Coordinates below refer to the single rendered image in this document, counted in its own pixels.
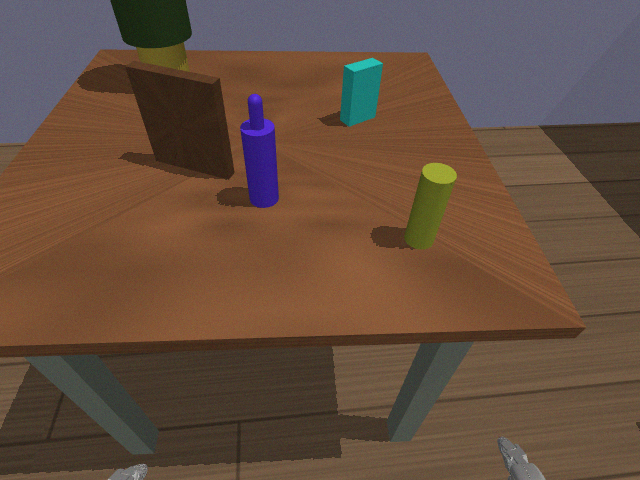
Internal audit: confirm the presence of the right robot hand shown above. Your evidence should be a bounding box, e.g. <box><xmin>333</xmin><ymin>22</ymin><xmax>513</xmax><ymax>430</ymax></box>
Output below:
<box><xmin>498</xmin><ymin>436</ymin><xmax>546</xmax><ymax>480</ymax></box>

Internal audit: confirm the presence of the left robot hand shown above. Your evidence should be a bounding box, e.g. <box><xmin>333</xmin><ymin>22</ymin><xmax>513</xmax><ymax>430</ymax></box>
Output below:
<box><xmin>108</xmin><ymin>464</ymin><xmax>148</xmax><ymax>480</ymax></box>

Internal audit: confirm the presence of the table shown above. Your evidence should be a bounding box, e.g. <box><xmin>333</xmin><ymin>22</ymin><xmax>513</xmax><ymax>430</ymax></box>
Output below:
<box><xmin>0</xmin><ymin>49</ymin><xmax>586</xmax><ymax>455</ymax></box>

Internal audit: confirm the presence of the potted plant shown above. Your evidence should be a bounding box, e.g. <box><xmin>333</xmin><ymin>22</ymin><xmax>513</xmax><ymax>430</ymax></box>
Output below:
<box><xmin>110</xmin><ymin>0</ymin><xmax>192</xmax><ymax>72</ymax></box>

